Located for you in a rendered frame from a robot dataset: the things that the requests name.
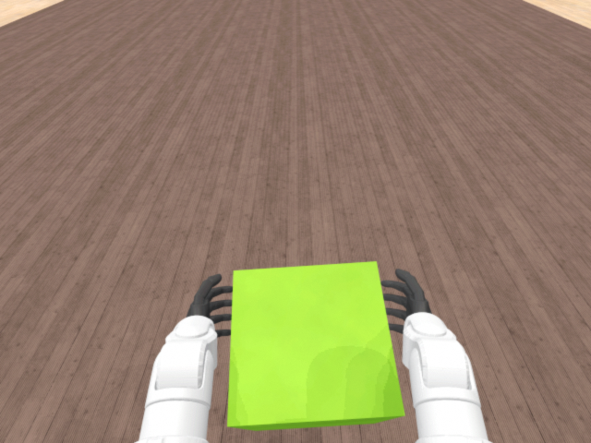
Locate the left robot forearm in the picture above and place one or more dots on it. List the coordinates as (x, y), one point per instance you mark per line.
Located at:
(179, 395)

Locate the right robot forearm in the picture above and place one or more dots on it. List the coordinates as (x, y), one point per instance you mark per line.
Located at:
(442, 382)

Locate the right robot hand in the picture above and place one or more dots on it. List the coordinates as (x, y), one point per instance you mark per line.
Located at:
(414, 302)

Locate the left robot hand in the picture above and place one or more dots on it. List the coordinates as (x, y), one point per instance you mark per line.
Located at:
(202, 305)

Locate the carton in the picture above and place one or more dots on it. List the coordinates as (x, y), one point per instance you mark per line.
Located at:
(311, 347)

